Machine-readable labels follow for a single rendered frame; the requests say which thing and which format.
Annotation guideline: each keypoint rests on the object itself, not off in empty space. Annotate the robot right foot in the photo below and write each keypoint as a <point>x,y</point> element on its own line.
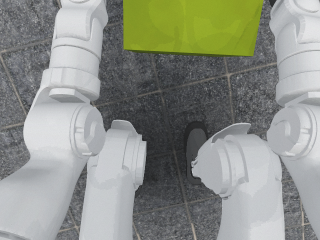
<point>195,136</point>

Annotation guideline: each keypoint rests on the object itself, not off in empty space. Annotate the robot right shin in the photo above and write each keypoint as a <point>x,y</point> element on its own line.
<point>200,164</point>

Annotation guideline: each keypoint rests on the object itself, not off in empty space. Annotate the robot left upper arm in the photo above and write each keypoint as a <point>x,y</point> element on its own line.
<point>60,137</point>

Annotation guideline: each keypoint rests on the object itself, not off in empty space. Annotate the carton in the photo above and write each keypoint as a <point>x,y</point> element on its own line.
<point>211,28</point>

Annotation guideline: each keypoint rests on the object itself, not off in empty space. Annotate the robot left forearm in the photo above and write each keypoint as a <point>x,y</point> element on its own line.
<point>72,76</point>

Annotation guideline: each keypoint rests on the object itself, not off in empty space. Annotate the robot right upper arm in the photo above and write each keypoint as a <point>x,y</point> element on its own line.
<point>294,135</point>

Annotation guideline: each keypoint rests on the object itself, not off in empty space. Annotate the robot right forearm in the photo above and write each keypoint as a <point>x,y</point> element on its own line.
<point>296,27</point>

